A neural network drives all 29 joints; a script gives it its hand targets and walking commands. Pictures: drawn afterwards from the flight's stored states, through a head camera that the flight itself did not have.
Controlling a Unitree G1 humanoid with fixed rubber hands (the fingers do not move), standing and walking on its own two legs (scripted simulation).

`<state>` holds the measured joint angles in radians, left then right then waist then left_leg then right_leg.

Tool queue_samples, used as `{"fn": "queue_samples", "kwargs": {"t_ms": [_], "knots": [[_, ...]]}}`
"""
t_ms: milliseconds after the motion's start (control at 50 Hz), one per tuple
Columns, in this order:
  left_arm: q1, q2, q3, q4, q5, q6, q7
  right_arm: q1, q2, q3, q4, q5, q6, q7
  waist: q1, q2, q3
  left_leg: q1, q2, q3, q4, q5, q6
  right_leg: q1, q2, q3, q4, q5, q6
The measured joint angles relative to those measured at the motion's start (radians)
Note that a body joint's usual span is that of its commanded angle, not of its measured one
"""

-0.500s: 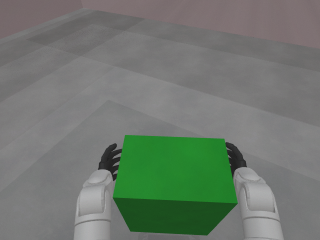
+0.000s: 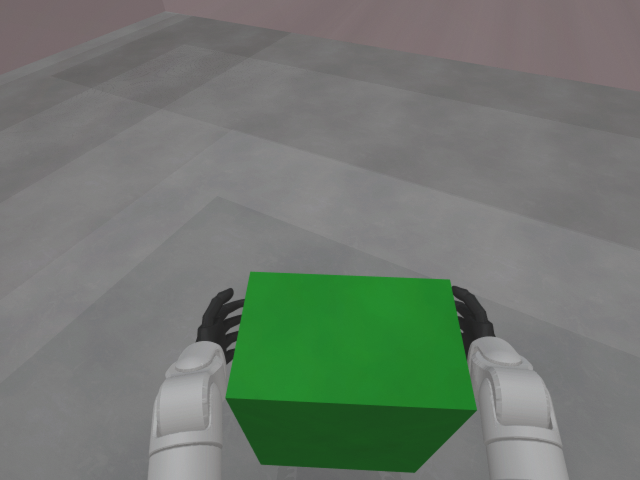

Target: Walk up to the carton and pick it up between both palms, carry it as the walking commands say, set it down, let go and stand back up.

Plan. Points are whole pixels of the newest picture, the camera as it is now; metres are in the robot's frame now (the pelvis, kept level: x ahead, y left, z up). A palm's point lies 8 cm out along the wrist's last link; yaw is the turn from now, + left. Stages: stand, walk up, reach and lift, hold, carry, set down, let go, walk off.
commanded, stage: hold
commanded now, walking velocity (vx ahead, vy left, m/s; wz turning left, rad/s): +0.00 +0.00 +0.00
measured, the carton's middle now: (342, 384) +0.26 +0.00 -0.03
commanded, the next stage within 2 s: carry in 0.52 s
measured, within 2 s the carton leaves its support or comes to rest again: neither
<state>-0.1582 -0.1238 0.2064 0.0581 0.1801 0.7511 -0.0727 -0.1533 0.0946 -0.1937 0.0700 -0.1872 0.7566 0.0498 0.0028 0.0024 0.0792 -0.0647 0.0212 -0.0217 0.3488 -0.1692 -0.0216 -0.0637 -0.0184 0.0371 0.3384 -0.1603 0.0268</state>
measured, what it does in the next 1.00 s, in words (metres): walks ahead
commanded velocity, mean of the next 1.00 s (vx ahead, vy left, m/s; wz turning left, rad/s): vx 0.26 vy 0.00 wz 0.00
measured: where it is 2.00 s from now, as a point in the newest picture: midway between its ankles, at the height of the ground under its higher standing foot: (315, 356)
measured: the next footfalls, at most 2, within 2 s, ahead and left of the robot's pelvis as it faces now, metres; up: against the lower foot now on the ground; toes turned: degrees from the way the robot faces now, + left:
left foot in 1.12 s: +0.26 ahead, +0.12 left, +0.00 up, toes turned +13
right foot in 1.52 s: +0.60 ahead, -0.06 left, +0.00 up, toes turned -7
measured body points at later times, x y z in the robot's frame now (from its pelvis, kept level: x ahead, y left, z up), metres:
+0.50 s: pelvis +0.00 +0.00 +0.00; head -0.01 +0.00 +0.45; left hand +0.28 +0.16 +0.03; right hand +0.28 -0.17 +0.03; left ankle +0.02 +0.13 -0.75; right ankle +0.02 -0.14 -0.75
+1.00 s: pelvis +0.13 +0.01 -0.01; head +0.10 +0.01 +0.44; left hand +0.37 +0.18 +0.07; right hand +0.38 -0.15 +0.07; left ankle +0.05 +0.11 -0.72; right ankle +0.06 -0.11 -0.75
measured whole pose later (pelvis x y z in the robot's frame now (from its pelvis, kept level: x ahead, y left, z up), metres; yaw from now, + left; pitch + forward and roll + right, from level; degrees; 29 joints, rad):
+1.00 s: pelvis +0.13 +0.01 -0.01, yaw +3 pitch +6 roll +0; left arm 0.04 -0.13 0.08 -0.41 -0.01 1.09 0.10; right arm 0.06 0.11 -0.14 -0.46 0.00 1.12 -0.12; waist 0.01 0.00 -0.21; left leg -0.36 0.05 0.10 0.80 -0.49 0.00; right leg -0.20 -0.06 -0.15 0.46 -0.36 0.01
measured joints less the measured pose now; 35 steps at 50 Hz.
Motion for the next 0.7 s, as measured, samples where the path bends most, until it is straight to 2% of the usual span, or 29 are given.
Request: {"fn": "queue_samples", "kwargs": {"t_ms": [500,560,620,700], "knots": [[0.019,0.003,-0.009,-0.017,-0.004,-0.005,0.002,0.013,-0.003,0.013,-0.013,0.004,-0.003,-0.004,-0.005,0.0,0.007,0.001,-0.001,-0.004,-0.009,0.006,0.0,0.001,-0.001,-0.002,-0.007,0.004,0.0],[0.012,-0.002,-0.004,-0.028,-0.02,0.019,0.012,0.016,0.004,0.002,-0.028,0.024,0.017,-0.016,-0.004,-0.005,-0.063,-0.098,-0.005,-0.007,0.072,-0.028,-0.002,-0.102,-0.003,-0.006,0.088,-0.043,-0.002],[0.022,-0.007,-0.01,-0.054,-0.037,0.045,0.026,0.031,0.003,0.005,-0.064,0.042,0.048,-0.03,0.001,0.0,-0.138,-0.178,-0.003,-0.014,0.17,-0.131,0.003,-0.167,-0.002,-0.018,0.16,-0.121,-0.007],[0.037,-0.005,-0.046,-0.137,-0.069,0.1,0.064,0.04,-0.011,0.015,-0.149,0.077,0.11,-0.049,0.005,0.007,-0.206,-0.241,0.005,-0.014,0.246,-0.179,0.008,-0.206,-0.006,-0.035,0.197,-0.122,-0.002]]}}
